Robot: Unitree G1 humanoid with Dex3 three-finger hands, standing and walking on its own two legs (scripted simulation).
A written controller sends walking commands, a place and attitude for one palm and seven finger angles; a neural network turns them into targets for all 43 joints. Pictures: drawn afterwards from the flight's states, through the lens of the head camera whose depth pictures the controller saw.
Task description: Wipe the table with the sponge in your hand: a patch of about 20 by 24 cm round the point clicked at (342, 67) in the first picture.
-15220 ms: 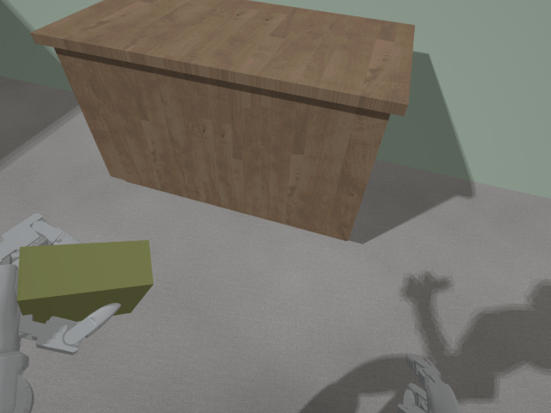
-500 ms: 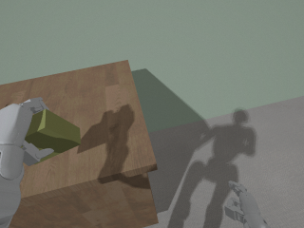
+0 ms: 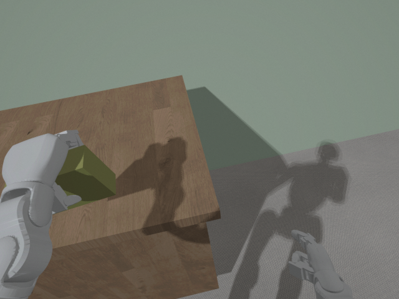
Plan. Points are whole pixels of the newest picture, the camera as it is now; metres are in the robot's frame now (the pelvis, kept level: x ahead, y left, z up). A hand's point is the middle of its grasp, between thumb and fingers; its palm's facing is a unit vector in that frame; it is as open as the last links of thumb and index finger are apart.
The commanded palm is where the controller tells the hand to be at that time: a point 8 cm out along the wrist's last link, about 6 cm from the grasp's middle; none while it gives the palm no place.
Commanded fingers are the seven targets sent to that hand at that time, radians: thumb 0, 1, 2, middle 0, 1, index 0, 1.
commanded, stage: turn the palm down, sponge in hand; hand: left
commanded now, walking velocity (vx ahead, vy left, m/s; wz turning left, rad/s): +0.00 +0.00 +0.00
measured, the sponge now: (71, 186) +0.24 +0.29 +0.14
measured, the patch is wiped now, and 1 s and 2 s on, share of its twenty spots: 0.00 0.00 0.00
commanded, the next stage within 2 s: move the sponge above the wiping area in 0.38 s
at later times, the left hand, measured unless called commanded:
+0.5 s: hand (78, 174) +0.25 +0.26 +0.17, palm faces +0.13 -0.06 -0.99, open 9.3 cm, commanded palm +0.20 +0.27 +0.25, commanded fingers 0.00 0.10 1.30 -1.20 -1.60 -1.20 -1.60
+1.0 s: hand (84, 170) +0.26 +0.27 +0.16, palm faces +0.09 -0.01 -1.00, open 9.3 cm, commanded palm +0.23 +0.28 +0.23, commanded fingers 0.00 0.10 1.30 -1.20 -1.60 -1.20 -1.60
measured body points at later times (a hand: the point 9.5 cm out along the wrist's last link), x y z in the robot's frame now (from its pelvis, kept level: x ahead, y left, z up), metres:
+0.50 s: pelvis +0.01 -0.01 +0.00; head +0.00 -0.07 +0.45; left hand +0.24 +0.26 +0.23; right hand +0.27 -0.20 -0.09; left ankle +0.02 +0.07 -0.75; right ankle +0.02 -0.11 -0.75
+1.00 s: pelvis +0.01 -0.02 +0.00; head +0.00 -0.07 +0.45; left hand +0.25 +0.26 +0.22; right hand +0.25 -0.22 -0.09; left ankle +0.02 +0.07 -0.75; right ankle +0.02 -0.11 -0.75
